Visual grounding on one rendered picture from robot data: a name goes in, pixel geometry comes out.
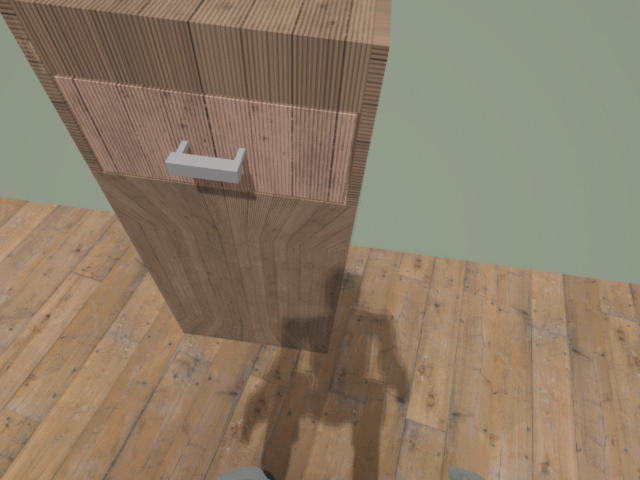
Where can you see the handle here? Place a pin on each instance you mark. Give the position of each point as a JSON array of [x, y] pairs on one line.
[[181, 164]]

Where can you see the cabinet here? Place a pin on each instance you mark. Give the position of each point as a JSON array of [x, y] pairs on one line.
[[230, 263]]

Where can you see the drawer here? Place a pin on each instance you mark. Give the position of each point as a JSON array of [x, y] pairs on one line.
[[291, 150]]

